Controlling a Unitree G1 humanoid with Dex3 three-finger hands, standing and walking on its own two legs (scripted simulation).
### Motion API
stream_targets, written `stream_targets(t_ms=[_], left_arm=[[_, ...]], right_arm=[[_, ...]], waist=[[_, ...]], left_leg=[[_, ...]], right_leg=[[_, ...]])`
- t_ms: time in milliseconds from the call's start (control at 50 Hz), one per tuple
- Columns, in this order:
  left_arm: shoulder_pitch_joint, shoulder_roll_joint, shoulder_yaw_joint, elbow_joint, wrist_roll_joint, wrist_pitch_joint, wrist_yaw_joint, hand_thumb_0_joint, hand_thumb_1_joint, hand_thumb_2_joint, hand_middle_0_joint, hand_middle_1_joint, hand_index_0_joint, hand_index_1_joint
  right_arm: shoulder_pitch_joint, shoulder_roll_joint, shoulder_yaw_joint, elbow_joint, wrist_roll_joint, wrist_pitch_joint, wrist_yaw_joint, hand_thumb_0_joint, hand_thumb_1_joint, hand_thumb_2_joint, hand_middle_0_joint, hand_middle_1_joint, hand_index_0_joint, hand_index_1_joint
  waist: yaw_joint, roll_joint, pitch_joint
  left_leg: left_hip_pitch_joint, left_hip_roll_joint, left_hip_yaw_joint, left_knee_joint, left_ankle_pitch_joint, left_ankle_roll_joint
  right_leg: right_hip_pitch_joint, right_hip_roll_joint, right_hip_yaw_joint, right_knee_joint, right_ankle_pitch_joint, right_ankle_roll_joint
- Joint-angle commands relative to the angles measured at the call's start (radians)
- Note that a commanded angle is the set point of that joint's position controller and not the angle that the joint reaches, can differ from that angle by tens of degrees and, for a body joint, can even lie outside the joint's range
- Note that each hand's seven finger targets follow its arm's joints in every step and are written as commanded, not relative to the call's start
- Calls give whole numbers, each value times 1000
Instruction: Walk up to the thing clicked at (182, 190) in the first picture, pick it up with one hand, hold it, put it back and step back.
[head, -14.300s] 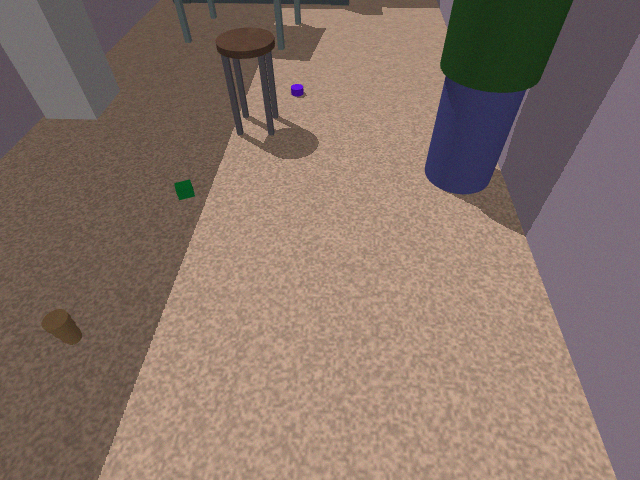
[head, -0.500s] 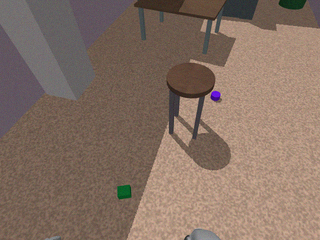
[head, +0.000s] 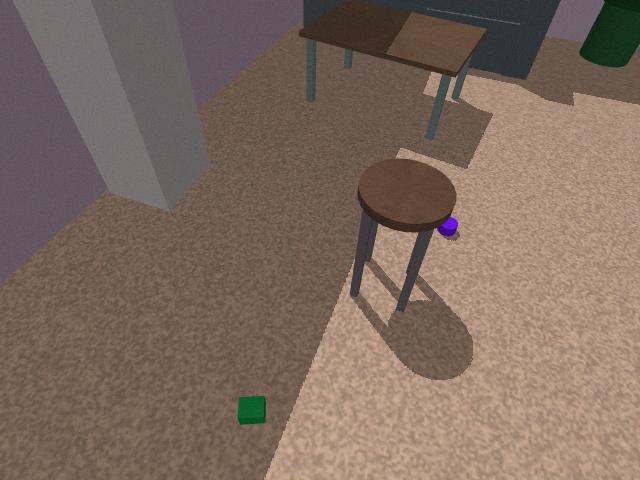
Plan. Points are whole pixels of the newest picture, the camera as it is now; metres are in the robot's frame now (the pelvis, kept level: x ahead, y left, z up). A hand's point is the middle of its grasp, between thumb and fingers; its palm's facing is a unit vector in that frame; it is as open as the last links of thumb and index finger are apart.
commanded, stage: walk up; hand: left
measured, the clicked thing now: (252, 410) +0.43 +0.21 -0.74
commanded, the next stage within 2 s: stand in 1.20 s
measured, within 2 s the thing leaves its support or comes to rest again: neither
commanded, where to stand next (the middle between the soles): +0.04 -0.02 m, yaw -1 degrees
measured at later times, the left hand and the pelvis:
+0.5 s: hand out of the picture +0.11 +0.24 -0.14, palm faces -0.02 -0.94 -0.34, open 7.4 cm; pelvis +0.02 -0.01 +0.02, yaw -1 degrees
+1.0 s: hand out of the picture +0.12 +0.22 -0.14, palm faces -0.06 -0.94 -0.32, open 7.4 cm; pelvis +0.03 -0.02 +0.02, yaw -2 degrees
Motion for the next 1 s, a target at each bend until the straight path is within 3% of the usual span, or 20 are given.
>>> stream_targets(t_ms=[0,160,220,320,360,540,800,980], left_arm=[[-67,197,29,-27,-10,-33,17,0,900,900,-200,-300,-200,-300],[-114,185,23,36,-4,-39,22,0,900,900,-200,-300,-200,-300],[-129,177,23,51,-6,-37,23,0,900,900,-200,-300,-200,-300],[-157,170,29,62,2,-35,25,0,900,900,-200,-300,-200,-300],[-158,170,31,64,2,-33,24,0,900,900,-200,-300,-200,-300],[-172,169,40,57,9,-31,24,0,900,900,-200,-300,-200,-300],[-177,165,47,45,9,-25,24,0,900,900,-200,-300,-200,-300],[-174,161,48,38,11,-23,24,0,900,900,-200,-300,-200,-300]], right_arm=[[-94,-240,-49,-41,3,-23,-16,0,-900,-900,200,300,200,300],[-135,-220,-48,23,13,-15,-15,0,-900,-900,200,300,200,300],[-155,-212,-48,42,12,-12,-14,0,-900,-900,200,300,200,300],[-174,-204,-47,63,5,-10,-14,0,-900,-900,200,300,200,300],[-182,-197,-44,67,3,-8,-13,0,-900,-900,200,300,200,300],[-163,-196,-46,81,-2,-7,-12,0,-900,-900,200,300,200,300],[-121,-198,-46,85,-4,-8,-18,0,-900,-900,200,300,200,300],[-116,-198,-46,74,-3,-5,-18,0,-900,-900,200,300,200,300]], waist=[[-2,93,-79],[-15,12,-142],[-13,11,-131],[-13,2,-120],[-9,5,-86],[-15,19,-95],[-19,16,-109],[-24,13,-95]], left_leg=[[36,132,-155,-236,103,31],[180,116,-102,-249,267,17],[200,116,-98,-277,275,10],[187,115,-90,-313,250,4],[174,109,-89,-331,205,-2],[175,109,-84,-340,146,-4],[177,111,-75,-329,182,-1],[177,112,-71,-322,170,2]], right_leg=[[55,-72,73,-115,115,-53],[111,-110,94,-206,261,-45],[106,-111,98,-228,248,-39],[135,-112,94,-259,235,-34],[112,-108,101,-276,183,-30],[124,-103,109,-299,134,-35],[135,-96,112,-277,185,-41],[115,-89,115,-284,158,-40]])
